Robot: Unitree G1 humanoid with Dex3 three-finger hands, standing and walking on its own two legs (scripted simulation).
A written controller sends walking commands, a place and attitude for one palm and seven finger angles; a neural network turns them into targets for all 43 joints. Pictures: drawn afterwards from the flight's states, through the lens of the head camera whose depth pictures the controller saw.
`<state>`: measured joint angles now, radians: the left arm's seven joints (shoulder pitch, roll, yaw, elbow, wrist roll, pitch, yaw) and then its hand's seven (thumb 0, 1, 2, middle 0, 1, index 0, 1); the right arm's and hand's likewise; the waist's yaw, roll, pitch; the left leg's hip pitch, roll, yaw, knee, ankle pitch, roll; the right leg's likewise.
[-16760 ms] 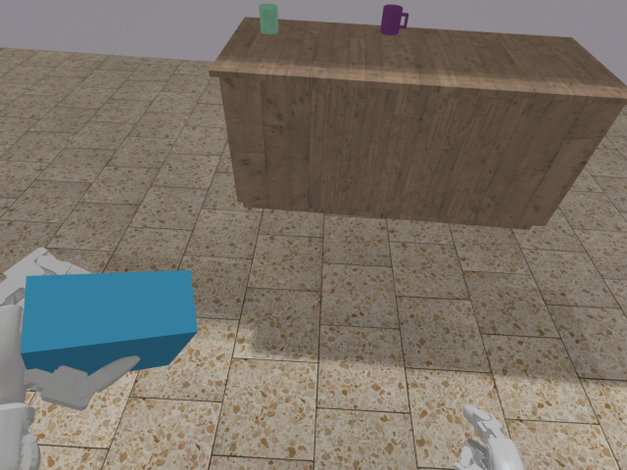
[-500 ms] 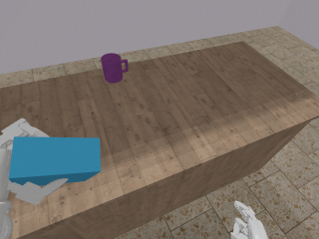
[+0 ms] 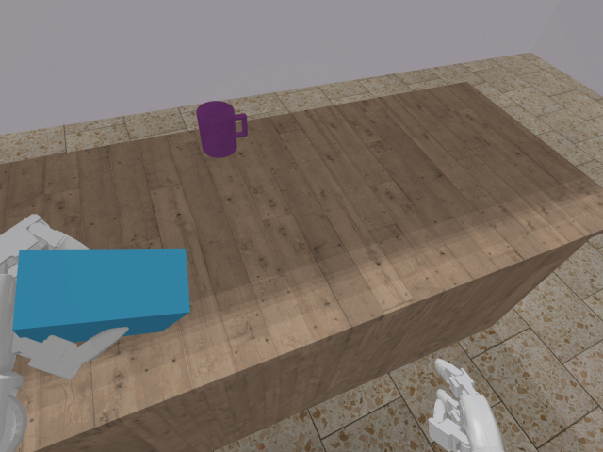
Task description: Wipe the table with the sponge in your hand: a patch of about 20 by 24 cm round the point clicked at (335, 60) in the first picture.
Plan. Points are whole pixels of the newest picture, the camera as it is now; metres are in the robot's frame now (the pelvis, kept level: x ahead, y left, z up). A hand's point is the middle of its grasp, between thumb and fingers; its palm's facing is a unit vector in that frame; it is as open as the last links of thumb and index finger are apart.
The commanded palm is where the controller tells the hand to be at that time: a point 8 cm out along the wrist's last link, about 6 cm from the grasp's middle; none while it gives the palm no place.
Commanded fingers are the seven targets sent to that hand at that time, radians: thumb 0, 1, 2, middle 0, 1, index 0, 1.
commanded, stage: look again from close up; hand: left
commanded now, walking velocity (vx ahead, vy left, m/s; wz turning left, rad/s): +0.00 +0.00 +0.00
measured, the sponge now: (129, 297) +0.23 +0.21 +0.13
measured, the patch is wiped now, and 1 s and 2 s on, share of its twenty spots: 0.00 0.00 0.00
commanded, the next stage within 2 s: turn the palm down, sponge in hand in 0.14 s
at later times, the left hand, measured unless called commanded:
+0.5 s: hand (80, 295) +0.22 +0.24 +0.15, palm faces +0.28 -0.79 -0.55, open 9.9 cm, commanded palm +0.16 +0.28 +0.17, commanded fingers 0.00 0.10 1.30 -1.20 -1.60 -1.20 -1.60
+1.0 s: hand (98, 318) +0.20 +0.22 +0.14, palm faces +0.30 -0.53 -0.80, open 9.9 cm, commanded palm +0.16 +0.25 +0.17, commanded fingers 0.00 0.10 1.30 -1.20 -1.60 -1.20 -1.60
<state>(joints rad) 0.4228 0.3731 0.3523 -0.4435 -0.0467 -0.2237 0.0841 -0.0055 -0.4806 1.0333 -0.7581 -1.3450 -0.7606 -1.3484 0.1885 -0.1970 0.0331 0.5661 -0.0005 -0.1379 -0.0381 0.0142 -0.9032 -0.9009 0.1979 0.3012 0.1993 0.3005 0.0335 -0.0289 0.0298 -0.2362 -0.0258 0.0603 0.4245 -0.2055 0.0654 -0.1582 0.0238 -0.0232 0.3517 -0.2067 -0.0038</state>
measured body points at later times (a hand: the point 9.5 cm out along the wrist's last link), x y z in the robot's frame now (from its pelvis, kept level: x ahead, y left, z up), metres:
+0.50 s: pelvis -0.02 -0.01 -0.01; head -0.01 -0.02 +0.44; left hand +0.20 +0.28 +0.18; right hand +0.19 -0.22 -0.08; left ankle +0.01 +0.07 -0.74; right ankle -0.02 -0.12 -0.74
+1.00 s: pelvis -0.02 -0.07 -0.03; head -0.02 -0.10 +0.42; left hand +0.18 +0.25 +0.19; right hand +0.19 -0.29 -0.11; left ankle +0.01 +0.07 -0.74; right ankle -0.02 -0.12 -0.74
